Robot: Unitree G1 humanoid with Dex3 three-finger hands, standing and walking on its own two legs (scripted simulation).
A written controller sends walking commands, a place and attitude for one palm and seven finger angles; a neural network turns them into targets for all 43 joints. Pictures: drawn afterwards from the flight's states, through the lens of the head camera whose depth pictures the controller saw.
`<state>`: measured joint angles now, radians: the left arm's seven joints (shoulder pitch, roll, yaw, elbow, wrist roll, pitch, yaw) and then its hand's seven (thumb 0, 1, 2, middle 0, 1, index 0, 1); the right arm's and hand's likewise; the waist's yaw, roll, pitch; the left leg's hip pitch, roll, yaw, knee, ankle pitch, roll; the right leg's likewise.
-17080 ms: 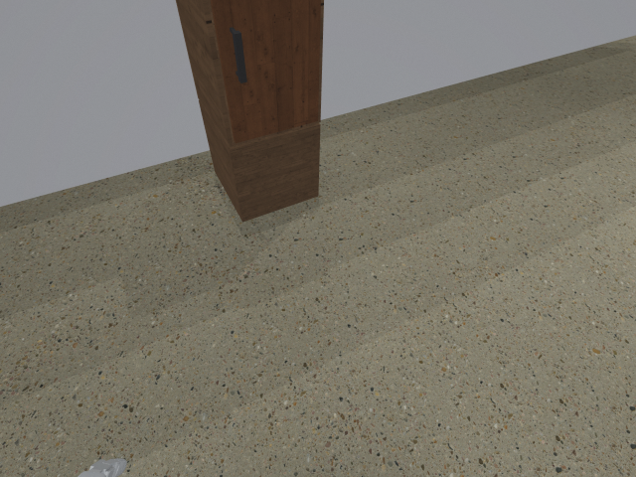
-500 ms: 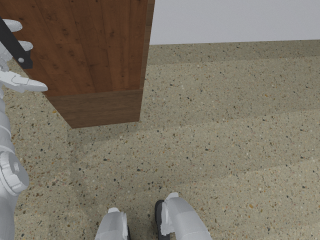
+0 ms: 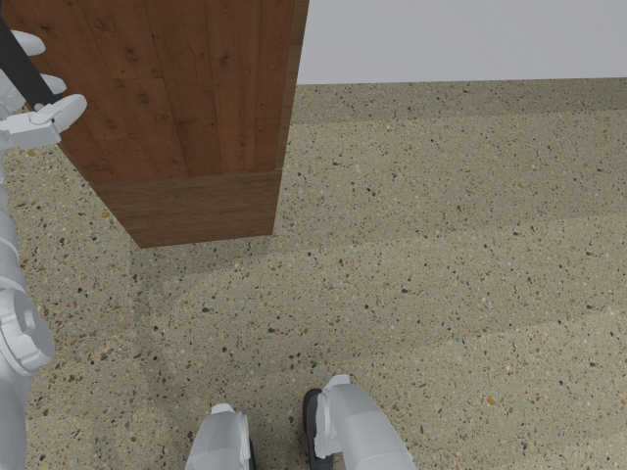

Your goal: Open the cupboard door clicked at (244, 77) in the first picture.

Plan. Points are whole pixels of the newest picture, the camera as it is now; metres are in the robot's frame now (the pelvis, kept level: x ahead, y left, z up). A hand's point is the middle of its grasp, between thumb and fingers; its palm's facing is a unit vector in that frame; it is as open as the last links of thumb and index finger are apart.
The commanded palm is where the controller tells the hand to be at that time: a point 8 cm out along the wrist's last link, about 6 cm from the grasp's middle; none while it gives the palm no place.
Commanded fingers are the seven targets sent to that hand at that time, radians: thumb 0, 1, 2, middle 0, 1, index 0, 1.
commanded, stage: close the thumb around the handle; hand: left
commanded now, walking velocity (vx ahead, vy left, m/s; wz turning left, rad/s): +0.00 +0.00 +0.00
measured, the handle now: (27, 64) +0.58 +0.27 +0.06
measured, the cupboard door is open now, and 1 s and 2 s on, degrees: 0 32 50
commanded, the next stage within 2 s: pull the door open along its arc in 0.26 s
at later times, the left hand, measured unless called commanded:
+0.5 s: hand (47, 111) +0.52 +0.25 +0.05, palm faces +0.05 -1.00 -0.02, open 6.0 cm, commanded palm +0.48 +0.28 +0.05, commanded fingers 0.00 0.90 0.90 -0.40 -1.35 -0.40 -1.35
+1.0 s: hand (124, 225) +0.38 +0.16 +0.06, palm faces +0.27 -0.96 +0.06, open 6.3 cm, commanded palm +0.31 +0.23 +0.05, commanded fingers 0.00 0.90 0.90 -0.40 -1.35 -0.40 -1.35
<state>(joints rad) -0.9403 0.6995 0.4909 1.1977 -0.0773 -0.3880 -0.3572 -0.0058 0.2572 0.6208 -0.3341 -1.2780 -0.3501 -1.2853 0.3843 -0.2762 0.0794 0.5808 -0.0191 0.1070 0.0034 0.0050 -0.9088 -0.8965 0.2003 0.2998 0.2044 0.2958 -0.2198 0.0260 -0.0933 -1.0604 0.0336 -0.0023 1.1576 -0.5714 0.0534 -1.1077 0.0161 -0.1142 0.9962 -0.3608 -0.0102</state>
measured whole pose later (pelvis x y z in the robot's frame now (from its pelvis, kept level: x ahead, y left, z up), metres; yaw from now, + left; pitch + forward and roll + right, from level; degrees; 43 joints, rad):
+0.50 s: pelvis +0.00 +0.00 +0.00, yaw -1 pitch +26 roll -5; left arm -0.87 0.65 0.50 1.13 -0.10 -0.40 -0.34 0.01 0.72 0.81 -0.29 -1.32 -0.32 -1.33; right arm 0.39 -0.28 0.07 0.57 -0.02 0.11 0.01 0.01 -0.91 -0.90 0.20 0.30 0.20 0.30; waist -0.21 0.03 -0.10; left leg -1.02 0.04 0.01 1.14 -0.57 0.06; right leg -1.08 0.02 -0.10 0.98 -0.36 0.00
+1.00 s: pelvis +0.02 +0.00 +0.02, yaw -1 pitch +20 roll -2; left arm -0.14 0.09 0.17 0.35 -0.13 -0.41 0.16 0.01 0.68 0.75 -0.30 -1.31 -0.33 -1.26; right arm 0.24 -0.22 0.01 0.50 -0.02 0.07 0.08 0.01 -0.91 -0.90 0.20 0.30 0.20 0.30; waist -0.06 0.02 -0.16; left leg -0.81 0.01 0.06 1.02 -0.57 0.05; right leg -0.92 0.01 -0.04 0.95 -0.39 0.00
